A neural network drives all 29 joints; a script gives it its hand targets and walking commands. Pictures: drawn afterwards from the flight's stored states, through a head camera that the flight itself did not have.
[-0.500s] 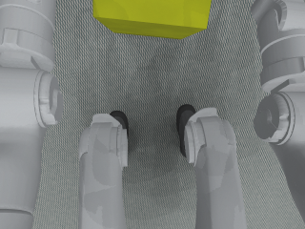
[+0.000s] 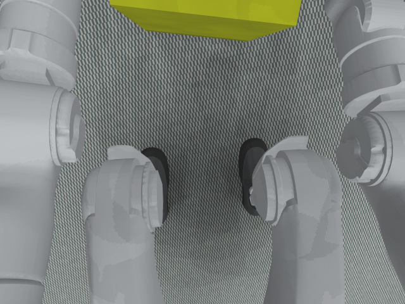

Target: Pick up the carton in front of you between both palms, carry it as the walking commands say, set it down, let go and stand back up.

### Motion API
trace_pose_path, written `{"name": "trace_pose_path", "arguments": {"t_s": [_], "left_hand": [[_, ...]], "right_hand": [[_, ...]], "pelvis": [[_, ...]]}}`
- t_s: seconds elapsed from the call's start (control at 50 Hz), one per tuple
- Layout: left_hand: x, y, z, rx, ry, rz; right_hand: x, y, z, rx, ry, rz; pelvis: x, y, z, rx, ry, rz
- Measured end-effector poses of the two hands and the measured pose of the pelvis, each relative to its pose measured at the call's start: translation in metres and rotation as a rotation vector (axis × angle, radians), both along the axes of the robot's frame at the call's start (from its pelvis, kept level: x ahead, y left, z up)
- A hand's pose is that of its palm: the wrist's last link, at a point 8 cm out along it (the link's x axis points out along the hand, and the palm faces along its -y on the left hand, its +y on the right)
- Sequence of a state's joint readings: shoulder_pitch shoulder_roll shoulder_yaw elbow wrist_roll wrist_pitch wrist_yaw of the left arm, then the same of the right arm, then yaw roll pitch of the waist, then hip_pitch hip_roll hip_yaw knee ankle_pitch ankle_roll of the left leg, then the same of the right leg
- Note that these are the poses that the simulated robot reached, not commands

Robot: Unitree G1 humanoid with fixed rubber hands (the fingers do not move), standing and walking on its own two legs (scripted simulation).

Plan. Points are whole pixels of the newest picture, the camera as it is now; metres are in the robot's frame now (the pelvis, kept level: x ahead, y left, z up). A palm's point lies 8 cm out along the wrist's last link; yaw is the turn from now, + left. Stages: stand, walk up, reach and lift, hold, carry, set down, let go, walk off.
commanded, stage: reach and lift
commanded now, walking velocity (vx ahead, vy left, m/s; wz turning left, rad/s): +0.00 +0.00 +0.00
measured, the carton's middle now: out of the picture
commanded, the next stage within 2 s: none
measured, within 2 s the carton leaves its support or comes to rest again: leaves its support in 0.62 s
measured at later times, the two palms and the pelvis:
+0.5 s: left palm out of the picture +0.58 +0.15 -0.17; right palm out of the picture +0.56 -0.16 -0.17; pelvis +0.00 +0.00 +0.00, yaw +0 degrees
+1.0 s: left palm out of the picture +0.52 +0.16 +0.02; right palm out of the picture +0.50 -0.14 +0.02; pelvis -0.02 -0.01 +0.09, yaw +3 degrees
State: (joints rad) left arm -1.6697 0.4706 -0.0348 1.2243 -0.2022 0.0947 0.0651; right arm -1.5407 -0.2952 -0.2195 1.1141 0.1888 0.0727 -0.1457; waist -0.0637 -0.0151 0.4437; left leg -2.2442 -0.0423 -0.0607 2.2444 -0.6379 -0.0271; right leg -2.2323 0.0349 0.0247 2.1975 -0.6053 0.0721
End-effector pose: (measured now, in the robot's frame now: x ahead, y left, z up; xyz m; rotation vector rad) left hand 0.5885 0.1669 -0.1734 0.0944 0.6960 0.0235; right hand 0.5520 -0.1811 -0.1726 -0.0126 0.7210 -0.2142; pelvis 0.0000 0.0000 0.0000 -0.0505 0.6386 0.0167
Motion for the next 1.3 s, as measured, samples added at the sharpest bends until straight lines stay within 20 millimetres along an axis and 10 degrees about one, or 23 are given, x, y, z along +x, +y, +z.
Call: {"name": "trace_pose_path", "arguments": {"t_s": [0.62, 0.96, 1.3], "left_hand": [[-0.016, -0.019, 0.01, -0.009, 0.046, 0.004], [-0.065, -0.01, 0.181, -0.039, 0.012, 0.09], [-0.092, -0.012, 0.26, -0.042, -0.01, 0.116]], "right_hand": [[-0.001, 0.027, 0.015, 0.028, 0.034, 0.01], [-0.045, 0.039, 0.176, 0.045, -0.006, 0.021], [-0.062, 0.036, 0.258, 0.046, -0.027, 0.039]], "pelvis": [[0.006, 0.002, 0.0, 0.003, 0.016, 0.007], [-0.017, -0.007, 0.076, 0.01, 0.103, 0.039], [-0.01, -0.01, 0.142, 0.026, 0.121, 0.029]]}}
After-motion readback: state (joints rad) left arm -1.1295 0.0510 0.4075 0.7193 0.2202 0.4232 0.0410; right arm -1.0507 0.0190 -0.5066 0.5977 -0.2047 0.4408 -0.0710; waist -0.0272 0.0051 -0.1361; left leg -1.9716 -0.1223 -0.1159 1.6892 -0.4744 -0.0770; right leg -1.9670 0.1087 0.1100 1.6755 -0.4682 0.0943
